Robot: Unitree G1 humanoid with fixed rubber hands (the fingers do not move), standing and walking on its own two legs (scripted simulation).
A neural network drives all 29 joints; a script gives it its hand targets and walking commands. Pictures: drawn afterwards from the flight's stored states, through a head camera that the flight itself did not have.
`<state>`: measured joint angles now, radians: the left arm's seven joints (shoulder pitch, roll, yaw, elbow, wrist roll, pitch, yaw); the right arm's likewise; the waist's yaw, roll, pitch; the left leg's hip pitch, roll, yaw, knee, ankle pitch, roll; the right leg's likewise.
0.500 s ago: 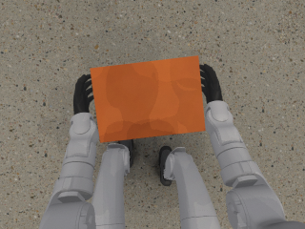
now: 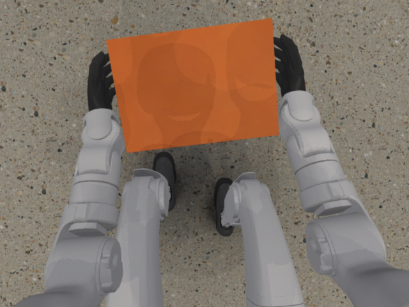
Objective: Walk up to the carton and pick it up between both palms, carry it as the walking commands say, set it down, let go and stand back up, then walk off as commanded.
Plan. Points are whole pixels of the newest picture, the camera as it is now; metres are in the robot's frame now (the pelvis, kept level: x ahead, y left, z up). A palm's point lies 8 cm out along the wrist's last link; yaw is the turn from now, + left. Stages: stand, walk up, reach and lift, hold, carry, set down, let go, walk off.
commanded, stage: set down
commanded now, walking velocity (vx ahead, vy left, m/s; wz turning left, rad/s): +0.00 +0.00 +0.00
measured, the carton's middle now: (198, 92) +0.45 +0.01 -0.21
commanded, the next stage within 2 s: none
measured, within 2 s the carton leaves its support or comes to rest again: neither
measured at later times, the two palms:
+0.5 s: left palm (117, 88) +0.46 +0.18 -0.24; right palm (275, 80) +0.48 -0.15 -0.23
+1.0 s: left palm (115, 70) +0.51 +0.20 -0.31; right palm (252, 73) +0.51 -0.13 -0.33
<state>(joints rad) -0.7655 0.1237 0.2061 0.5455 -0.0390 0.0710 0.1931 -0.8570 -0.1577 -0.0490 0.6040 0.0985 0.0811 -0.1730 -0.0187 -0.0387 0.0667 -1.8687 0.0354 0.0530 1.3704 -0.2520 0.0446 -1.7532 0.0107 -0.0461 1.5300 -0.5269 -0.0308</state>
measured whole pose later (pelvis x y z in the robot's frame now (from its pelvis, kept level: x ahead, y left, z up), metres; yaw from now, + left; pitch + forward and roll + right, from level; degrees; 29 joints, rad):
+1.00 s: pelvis -0.04 +0.00 -0.15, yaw -1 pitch +31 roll +0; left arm -1.50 0.31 0.21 0.94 -0.15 0.23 0.14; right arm -1.42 -0.34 -0.08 0.89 0.20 0.22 -0.17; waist 0.07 -0.02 0.52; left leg -2.14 0.02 0.04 1.91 -0.30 0.05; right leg -2.01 0.02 -0.05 2.11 -0.63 -0.05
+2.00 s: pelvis -0.03 +0.00 -0.19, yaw -2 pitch +32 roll +0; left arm -1.60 0.36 0.21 1.13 -0.15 0.17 0.08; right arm -1.48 -0.35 -0.06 0.96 0.18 0.24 -0.11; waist 0.07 0.00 0.52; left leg -2.27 0.04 0.04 2.05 -0.34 0.05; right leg -2.14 0.05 -0.05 2.23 -0.66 -0.04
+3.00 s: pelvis -0.03 +0.00 -0.20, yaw -3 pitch +33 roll +0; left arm -1.59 0.39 0.21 1.27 -0.15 0.06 0.03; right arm -1.49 -0.35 0.00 0.99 0.18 0.14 -0.08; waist 0.07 0.02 0.51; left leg -2.31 0.05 0.04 2.08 -0.34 0.05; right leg -2.18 0.06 -0.05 2.26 -0.66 -0.04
